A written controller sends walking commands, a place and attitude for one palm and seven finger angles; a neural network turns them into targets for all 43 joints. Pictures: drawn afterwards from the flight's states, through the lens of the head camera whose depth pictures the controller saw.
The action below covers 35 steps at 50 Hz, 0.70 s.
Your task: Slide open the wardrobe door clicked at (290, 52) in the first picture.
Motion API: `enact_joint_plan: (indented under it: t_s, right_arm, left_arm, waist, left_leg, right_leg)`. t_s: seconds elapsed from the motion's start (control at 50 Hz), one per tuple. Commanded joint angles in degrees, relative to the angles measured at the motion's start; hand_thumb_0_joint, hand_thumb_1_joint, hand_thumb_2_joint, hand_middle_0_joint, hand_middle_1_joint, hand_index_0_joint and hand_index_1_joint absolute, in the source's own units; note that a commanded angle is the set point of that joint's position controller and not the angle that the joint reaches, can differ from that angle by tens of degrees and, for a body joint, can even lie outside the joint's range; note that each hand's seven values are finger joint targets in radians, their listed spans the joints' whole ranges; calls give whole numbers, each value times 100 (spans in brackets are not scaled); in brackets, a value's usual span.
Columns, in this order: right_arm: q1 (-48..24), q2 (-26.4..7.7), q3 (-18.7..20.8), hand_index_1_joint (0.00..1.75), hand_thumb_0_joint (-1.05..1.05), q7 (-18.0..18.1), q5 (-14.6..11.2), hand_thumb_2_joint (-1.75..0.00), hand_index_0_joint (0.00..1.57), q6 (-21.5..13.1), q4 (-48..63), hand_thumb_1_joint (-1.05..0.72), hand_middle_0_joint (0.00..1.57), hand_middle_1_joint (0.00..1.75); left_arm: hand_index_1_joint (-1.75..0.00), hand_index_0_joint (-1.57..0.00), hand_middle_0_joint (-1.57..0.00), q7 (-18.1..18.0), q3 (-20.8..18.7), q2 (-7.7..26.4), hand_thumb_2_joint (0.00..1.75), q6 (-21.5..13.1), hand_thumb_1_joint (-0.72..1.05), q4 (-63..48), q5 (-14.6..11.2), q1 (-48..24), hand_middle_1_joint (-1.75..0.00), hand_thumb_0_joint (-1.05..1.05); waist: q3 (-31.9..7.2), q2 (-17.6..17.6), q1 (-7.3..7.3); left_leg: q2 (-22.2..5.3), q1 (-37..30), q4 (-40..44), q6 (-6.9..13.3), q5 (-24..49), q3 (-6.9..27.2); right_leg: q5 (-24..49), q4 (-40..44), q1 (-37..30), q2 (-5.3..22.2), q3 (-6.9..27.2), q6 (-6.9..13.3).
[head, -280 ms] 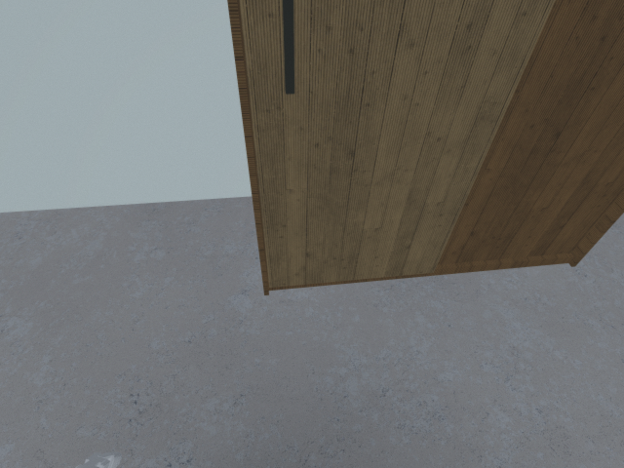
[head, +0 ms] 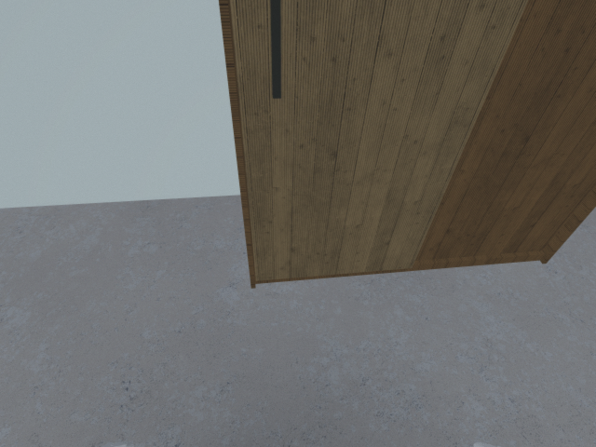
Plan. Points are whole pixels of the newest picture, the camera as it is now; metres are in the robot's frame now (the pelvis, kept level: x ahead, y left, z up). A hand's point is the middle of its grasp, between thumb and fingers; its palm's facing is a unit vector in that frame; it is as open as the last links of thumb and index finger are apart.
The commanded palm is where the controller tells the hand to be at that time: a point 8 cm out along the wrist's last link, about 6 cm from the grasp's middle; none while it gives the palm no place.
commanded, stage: stand and wait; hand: left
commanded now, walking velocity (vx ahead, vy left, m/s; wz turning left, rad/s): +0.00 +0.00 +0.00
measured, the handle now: (274, 16) +0.83 +0.11 +0.24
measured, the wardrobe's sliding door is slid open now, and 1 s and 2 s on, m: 0.00 0.00 0.00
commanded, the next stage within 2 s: look at it before walking up in 0.54 s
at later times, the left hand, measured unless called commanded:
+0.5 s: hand out of the picture +0.06 +0.24 -0.15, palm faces -0.03 -0.94 -0.34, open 7.4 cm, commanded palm none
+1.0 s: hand out of the picture +0.07 +0.23 -0.15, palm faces -0.02 -0.94 -0.33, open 7.4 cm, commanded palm none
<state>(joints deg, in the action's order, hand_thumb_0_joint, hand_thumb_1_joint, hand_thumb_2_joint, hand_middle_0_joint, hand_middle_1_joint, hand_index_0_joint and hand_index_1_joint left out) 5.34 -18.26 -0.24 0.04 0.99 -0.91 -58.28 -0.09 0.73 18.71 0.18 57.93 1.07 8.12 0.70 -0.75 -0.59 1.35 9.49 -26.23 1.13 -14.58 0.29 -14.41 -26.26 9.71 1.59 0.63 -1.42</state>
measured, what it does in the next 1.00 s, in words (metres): stands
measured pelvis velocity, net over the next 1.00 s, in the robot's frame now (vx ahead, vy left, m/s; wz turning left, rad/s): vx -0.01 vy -0.02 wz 0.00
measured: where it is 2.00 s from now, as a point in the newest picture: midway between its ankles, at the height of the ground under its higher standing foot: outside the picture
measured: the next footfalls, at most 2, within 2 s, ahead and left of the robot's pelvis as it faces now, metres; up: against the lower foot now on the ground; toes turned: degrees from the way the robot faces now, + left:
none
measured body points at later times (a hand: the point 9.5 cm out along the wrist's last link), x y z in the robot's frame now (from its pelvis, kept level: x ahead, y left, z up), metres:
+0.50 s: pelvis -0.01 -0.01 +0.00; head -0.01 -0.01 +0.45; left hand +0.06 +0.29 -0.13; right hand +0.06 -0.31 -0.13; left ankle +0.00 +0.11 -0.74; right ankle +0.00 -0.14 -0.74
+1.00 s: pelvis -0.01 -0.02 +0.01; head -0.01 -0.02 +0.46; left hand +0.07 +0.28 -0.13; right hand +0.07 -0.31 -0.12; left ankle +0.00 +0.11 -0.74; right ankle +0.00 -0.14 -0.74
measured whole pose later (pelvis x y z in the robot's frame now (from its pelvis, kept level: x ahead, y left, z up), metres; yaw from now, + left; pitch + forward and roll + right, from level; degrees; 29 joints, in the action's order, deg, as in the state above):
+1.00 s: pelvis -0.01 -0.02 +0.01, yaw +0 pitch -2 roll +0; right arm 6.9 -19.4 -0.2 0.1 0.7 -0.9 -63.4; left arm 0.0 0.3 19.4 -0.4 61.8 1.0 8.0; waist 1.7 -0.3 -0.2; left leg -0.1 8.1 -21.5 -0.4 -11.3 0.8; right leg -11.2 -21.8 8.5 0.1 0.1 0.0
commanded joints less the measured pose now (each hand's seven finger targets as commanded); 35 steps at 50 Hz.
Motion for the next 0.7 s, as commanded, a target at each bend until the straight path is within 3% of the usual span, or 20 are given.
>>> enact_joint_plan:
  t_s: [0.0,0.16,0.68]
  right_arm:
    - [-265,-1240,290,30,0,69,-31,-90,20,-116,330,-90,20,30]
    - [-186,-1237,265,30,0,61,-40,-90,20,-111,120,-90,20,30]
    - [-84,-1263,235,30,0,58,-46,-90,20,-113,-141,-90,20,30]
  left_arm:
    - [-30,-20,-20,-61,-302,1213,90,-137,90,-352,-25,-306,-30,0]
    - [-30,-20,-20,-50,-289,1212,90,-143,90,-188,-37,-264,-30,0]
    - [-30,-20,-20,-59,-291,1247,90,-181,90,3,-40,-310,-30,0]
  waist:
    - [-228,85,54]
    - [-229,142,59]
    - [-199,7,60]
  left_leg:
    - [-694,82,600,134,900,581]
    - [-705,110,706,107,651,620]
    - [-744,-49,823,41,850,600]
  right_leg:
    - [769,419,-42,475,385,287]
    - [546,583,-85,502,464,296]
    - [707,783,-114,540,552,315]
